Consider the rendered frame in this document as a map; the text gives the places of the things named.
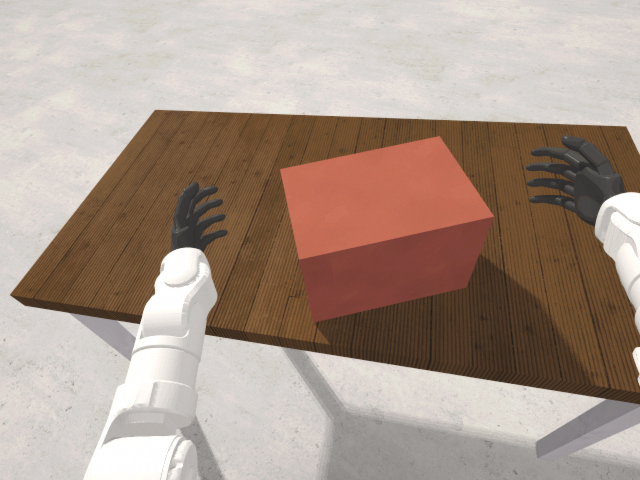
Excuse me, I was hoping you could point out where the robot left upper arm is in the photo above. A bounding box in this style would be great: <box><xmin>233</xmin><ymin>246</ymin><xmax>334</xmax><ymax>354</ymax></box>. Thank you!
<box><xmin>87</xmin><ymin>435</ymin><xmax>198</xmax><ymax>480</ymax></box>

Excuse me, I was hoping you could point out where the table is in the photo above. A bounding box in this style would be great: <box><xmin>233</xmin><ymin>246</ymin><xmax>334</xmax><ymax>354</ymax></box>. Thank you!
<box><xmin>10</xmin><ymin>110</ymin><xmax>640</xmax><ymax>462</ymax></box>

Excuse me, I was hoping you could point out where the left robot hand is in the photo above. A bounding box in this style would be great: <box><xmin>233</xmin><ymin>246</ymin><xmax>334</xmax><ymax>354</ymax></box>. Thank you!
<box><xmin>171</xmin><ymin>182</ymin><xmax>228</xmax><ymax>253</ymax></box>

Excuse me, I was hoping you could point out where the robot right forearm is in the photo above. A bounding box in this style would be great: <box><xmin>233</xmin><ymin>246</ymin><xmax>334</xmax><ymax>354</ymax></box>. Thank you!
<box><xmin>595</xmin><ymin>192</ymin><xmax>640</xmax><ymax>334</ymax></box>

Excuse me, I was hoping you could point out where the robot left forearm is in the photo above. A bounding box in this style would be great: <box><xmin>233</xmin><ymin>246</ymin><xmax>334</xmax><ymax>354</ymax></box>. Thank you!
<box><xmin>83</xmin><ymin>248</ymin><xmax>217</xmax><ymax>480</ymax></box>

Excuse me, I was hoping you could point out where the right robot hand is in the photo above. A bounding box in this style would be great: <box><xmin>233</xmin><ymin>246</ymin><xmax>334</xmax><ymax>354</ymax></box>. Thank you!
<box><xmin>526</xmin><ymin>135</ymin><xmax>625</xmax><ymax>226</ymax></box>

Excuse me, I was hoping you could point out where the carton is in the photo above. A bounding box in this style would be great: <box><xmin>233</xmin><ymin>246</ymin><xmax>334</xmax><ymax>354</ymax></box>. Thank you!
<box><xmin>280</xmin><ymin>136</ymin><xmax>494</xmax><ymax>322</ymax></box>

